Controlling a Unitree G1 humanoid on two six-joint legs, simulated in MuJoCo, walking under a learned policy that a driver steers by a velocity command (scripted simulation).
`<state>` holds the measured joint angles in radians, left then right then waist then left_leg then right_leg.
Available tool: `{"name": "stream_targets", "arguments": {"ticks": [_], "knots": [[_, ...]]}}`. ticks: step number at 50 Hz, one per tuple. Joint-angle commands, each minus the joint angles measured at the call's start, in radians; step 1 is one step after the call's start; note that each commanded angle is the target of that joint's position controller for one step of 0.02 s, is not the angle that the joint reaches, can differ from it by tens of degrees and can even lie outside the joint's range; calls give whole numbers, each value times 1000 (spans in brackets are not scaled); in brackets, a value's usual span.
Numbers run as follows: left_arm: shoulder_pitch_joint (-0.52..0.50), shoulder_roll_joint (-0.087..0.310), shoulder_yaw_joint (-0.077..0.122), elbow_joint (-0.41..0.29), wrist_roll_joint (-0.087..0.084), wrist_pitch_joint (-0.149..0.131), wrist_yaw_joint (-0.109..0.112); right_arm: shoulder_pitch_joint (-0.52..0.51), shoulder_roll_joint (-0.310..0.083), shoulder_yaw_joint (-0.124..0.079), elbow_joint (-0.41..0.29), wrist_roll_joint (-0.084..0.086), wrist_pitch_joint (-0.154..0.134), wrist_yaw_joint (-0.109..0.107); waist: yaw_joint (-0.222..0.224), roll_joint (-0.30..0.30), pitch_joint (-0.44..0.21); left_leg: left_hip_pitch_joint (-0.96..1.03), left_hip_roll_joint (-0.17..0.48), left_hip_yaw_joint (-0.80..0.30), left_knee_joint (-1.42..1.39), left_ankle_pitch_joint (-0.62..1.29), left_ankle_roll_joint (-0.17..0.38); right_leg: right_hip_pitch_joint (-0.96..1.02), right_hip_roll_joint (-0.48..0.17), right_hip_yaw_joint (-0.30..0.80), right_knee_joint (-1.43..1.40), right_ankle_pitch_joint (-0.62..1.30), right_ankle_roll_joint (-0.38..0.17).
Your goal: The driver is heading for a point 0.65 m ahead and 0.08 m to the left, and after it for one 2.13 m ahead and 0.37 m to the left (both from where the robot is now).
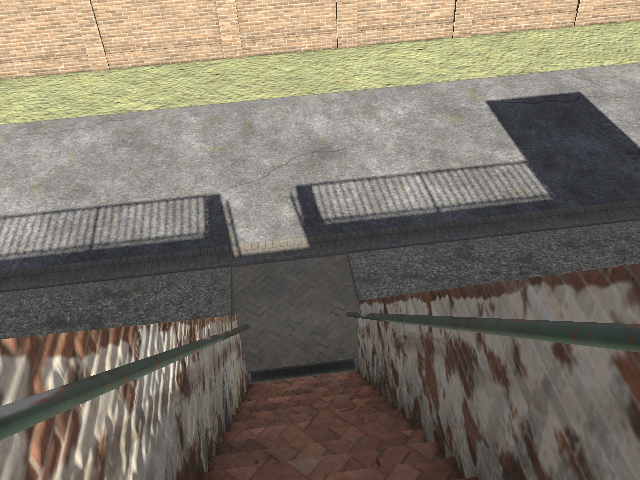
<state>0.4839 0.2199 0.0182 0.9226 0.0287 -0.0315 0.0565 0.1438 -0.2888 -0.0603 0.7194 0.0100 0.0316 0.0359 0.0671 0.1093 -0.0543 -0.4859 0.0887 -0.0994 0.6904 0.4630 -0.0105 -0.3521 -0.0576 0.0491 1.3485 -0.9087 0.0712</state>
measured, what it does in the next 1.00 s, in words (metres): goes down: left foot 0.24 m lower, then right foot 0.24 m lower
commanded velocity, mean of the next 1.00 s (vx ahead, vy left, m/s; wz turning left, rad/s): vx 0.48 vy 0.00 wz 0.00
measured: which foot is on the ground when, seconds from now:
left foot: up 0.00-0.04, down 0.06-0.60, up 0.62-0.96, down 0.98-1.00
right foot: down 0.00-0.06, up 0.08-0.58, down 0.60-0.98, up 1.00-1.00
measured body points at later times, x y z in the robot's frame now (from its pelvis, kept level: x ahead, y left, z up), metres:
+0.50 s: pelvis +0.22 +0.11 -0.22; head +0.20 +0.15 +0.22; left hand +0.41 +0.29 -0.35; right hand +0.07 -0.09 -0.35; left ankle +0.06 +0.17 -0.84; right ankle +0.42 -0.01 -0.90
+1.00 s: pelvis +0.49 +0.17 -0.54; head +0.47 +0.18 -0.09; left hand +0.41 +0.41 -0.69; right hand +0.55 -0.07 -0.68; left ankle +0.52 +0.24 -1.29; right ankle +0.34 +0.03 -1.02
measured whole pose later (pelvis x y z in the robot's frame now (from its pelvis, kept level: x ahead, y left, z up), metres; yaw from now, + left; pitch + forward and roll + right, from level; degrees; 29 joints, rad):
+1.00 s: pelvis +0.49 +0.17 -0.54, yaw +1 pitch -2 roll -6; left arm 0.48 0.19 0.01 1.03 0.02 -0.03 0.06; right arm 0.31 -0.23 -0.04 0.96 -0.01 -0.05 0.02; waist 0.06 0.10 -0.02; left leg -0.18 0.04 0.01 0.34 0.14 0.07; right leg -0.42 0.06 -0.05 1.78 -0.90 -0.09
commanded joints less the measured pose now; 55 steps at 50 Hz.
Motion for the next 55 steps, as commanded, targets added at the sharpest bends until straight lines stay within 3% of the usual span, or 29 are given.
{"name": "stream_targets", "arguments": {"ticks": [1,3,4,5,8,9,12,16,21,24,27,29,30,31,32,34,37,38,40,41,43,46,47,48,49,50,51,52,55], "knots": [[-138,207,58,-73,27,6,3,287,-76,-19,87,-9,-18,-13,-155,-309,109,347,57,102,-143,-9,65,-189,-114,110,-85,536,-194],[-87,104,55,-23,42,50,28,537,-83,-25,185,-15,-40,-36,-268,-14,116,473,98,41,-574,-159,110,-208,97,-28,715,430,-195],[-105,-25,39,-42,13,55,6,576,-112,15,224,-39,-47,-16,-189,201,165,648,101,60,-26,500,15,-694,261,6,1120,-69,-174],[-21,-36,26,-128,-11,43,7,563,-139,17,246,8,-60,-4,-42,320,135,684,137,-29,135,837,-94,-888,194,18,1018,4,-177],[-186,42,17,-81,-1,64,8,517,-102,30,228,29,-75,-29,-115,133,2,547,121,-161,-11,-155,-59,-966,137,39,895,302,-177],[-210,-6,12,-101,22,64,6,568,-117,31,270,31,-86,-36,-107,246,36,464,197,-330,40,-223,1,-1039,98,152,789,442,-164],[-451,-13,-10,-160,15,72,-11,421,-30,77,224,-6,-103,-59,-66,-41,191,42,175,-432,-163,-903,68,-937,129,117,218,868,-38],[-391,30,-1,-94,11,47,-41,462,-44,69,300,25,-113,-62,-42,11,142,134,77,-275,35,-786,106,-742,115,97,-90,1348,-95],[-541,20,-2,-112,9,25,-69,551,46,78,314,-15,-81,-86,-167,1,221,169,8,-184,199,-766,151,-542,69,-2,-446,1517,-116],[-562,-18,-5,-117,-26,8,-59,521,62,68,304,-28,-71,-82,-223,-4,250,35,-49,-80,310,-645,164,-229,88,-107,-685,1528,-96],[-412,-36,-15,-66,-35,6,-57,472,49,55,304,-43,-79,-58,-213,8,182,76,-45,-109,533,-428,204,-26,67,-107,-821,1397,-110],[95,81,44,107,1,18,-45,331,-9,33,294,-27,-85,-59,19,-42,97,-216,-72,17,1012,-140,151,505,51,-168,-931,1424,-155],[220,158,65,117,-13,27,-54,214,-68,1,264,-26,-84,-61,180,-294,143,-378,-246,69,1475,-765,113,618,-102,17,-1265,1404,-261],[142,137,40,93,-35,14,-82,310,5,4,224,-30,-83,-68,26,-329,109,-639,-278,96,1521,-1364,101,760,-230,73,-884,1979,-246],[155,161,31,86,-11,-8,-81,421,35,12,198,-9,-98,-72,-57,-337,-28,-816,-205,-26,1384,-1361,88,962,-347,166,-618,2136,-332],[119,82,6,92,-10,-38,-79,398,15,1,260,-41,-95,-86,-83,-118,-2,-778,-154,-105,1143,-1066,105,615,-306,150,-682,1444,-350],[-93,16,-32,72,-34,-77,-44,286,92,26,223,-64,-69,-75,-194,-243,84,-251,-119,-54,510,-424,-17,-138,-223,118,-707,1372,-321],[-83,79,-10,67,-33,-82,-51,366,87,19,290,-73,-56,-78,-198,-275,41,-35,-161,40,598,-315,-16,-266,-171,79,-675,1329,-309],[-168,45,-9,25,-61,-96,-30,281,29,3,242,-45,-79,-48,-224,-115,65,173,-168,92,259,137,-5,-465,-27,-53,-514,672,-223],[-184,70,-1,25,-75,-102,-16,254,76,27,243,-30,-91,-23,-218,-110,52,341,-190,140,180,323,-8,-534,-9,-78,-487,496,-182],[-112,118,18,18,-41,-73,-10,100,79,41,183,-13,-87,-13,-106,-190,138,249,-140,141,-70,190,4,-337,-54,-37,-420,549,-207],[36,63,-2,72,1,-25,-5,147,13,14,172,-26,-96,-16,-4,-212,198,173,-62,150,-372,142,50,-81,-48,37,-160,879,-258],[-13,109,5,88,-5,-13,-7,326,-24,-8,246,-41,-90,-18,-73,-274,97,389,-50,137,-248,155,71,-160,-72,68,-38,1003,-265],[25,86,-8,99,13,2,1,509,-64,-19,296,1,-82,-26,-147,-174,113,472,-40,187,-481,157,70,-117,-7,13,168,1025,-261],[32,76,13,94,39,28,18,576,-129,-43,319,-4,-68,-23,-157,-99,133,624,197,-113,-672,256,143,-291,114,79,563,560,-259],[116,-23,3,83,-33,27,10,652,-157,-12,341,-27,-75,-6,-109,65,33,969,257,-8,-9,1003,67,-706,251,-20,883,-192,-196],[213,-32,-19,78,-53,30,15,599,-131,2,337,3,-69,8,-31,124,-12,970,303,-53,93,1174,37,-822,192,9,876,-122,-195],[102,37,-5,91,-23,38,21,575,-122,3,323,31,-69,13,-97,52,7,814,261,-53,-19,817,92,-835,195,9,889,56,-182],[-105,54,-8,29,28,73,27,406,-98,34,297,-7,-69,-47,-54,64,51,361,283,-179,-138,-154,320,-859,157,127,696,484,-98]]}}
